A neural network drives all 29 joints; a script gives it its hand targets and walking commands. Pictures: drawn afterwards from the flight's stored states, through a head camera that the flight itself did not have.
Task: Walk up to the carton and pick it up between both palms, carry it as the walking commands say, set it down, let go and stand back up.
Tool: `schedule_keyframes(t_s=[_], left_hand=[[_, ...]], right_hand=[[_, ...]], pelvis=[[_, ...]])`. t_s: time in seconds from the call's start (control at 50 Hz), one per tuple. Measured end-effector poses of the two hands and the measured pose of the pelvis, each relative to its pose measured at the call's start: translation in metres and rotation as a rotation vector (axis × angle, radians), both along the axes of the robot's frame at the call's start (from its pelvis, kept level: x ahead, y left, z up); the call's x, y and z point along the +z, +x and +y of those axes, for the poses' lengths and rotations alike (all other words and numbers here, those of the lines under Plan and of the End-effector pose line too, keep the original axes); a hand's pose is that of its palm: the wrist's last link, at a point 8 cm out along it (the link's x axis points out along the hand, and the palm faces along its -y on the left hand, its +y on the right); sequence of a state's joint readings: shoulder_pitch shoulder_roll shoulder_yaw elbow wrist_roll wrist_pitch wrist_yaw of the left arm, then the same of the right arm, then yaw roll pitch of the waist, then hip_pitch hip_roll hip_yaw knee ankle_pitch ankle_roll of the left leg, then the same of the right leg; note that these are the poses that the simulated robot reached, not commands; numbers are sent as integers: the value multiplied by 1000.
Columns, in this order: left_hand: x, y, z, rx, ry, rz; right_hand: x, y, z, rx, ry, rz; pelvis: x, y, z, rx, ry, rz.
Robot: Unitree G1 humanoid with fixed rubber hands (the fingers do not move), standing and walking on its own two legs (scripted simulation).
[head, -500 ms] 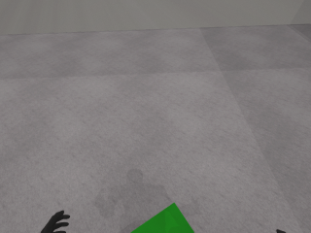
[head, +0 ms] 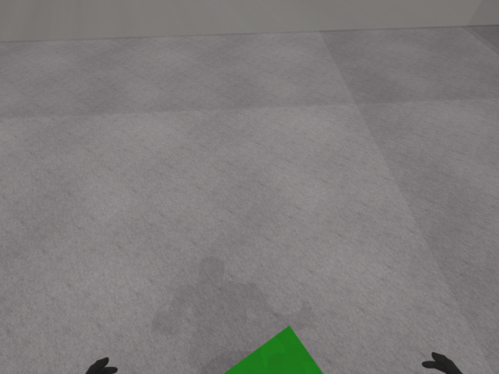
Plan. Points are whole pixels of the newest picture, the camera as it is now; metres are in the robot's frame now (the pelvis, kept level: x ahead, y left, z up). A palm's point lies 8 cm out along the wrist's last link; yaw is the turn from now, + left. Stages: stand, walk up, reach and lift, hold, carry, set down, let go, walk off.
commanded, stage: stand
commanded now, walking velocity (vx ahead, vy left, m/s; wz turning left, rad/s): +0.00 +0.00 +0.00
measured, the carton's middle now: out of the picture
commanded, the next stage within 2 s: none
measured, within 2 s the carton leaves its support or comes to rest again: neither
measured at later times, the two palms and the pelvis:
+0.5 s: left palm out of the picture +0.03 +0.31 -0.11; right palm out of the picture +0.02 -0.31 -0.10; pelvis -0.06 +0.01 +0.00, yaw -1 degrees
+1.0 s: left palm out of the picture -0.03 +0.28 -0.11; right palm out of the picture -0.02 -0.35 -0.11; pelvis -0.09 -0.04 +0.00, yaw +0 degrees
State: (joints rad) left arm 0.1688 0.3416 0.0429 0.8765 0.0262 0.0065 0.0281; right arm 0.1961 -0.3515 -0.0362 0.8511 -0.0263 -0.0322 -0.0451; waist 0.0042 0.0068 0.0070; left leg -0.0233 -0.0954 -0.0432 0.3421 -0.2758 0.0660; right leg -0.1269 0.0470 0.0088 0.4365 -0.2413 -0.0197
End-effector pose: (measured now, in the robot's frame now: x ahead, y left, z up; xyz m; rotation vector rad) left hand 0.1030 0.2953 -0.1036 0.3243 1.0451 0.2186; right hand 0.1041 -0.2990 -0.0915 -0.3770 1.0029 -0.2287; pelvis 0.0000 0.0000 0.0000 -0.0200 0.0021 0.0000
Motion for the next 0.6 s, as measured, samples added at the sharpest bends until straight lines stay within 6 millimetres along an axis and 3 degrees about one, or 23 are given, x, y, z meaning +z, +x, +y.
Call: schedule_keyframes(t_s=[0.08,0.18,0.28,0.4,0.6], left_hand=[[4,-18,6,7,3,34],[-7,-32,22,8,25,54],[-9,-39,16,-6,-7,47],[-8,-51,12,-10,-15,26],[-4,-95,10,-5,12,69]], right_hand=[[4,-19,1,-21,-11,36],[-4,-30,-2,-32,-29,43],[-2,-43,3,-30,-20,43],[-1,-66,-4,-54,-31,50],[-9,-105,-12,-56,4,84]], pelvis=[[7,-8,5,3,-4,-13],[-4,-17,9,-13,9,-5],[-2,-28,12,-7,5,-29],[-2,-45,13,-6,18,-53],[0,-74,3,-8,34,-73]])
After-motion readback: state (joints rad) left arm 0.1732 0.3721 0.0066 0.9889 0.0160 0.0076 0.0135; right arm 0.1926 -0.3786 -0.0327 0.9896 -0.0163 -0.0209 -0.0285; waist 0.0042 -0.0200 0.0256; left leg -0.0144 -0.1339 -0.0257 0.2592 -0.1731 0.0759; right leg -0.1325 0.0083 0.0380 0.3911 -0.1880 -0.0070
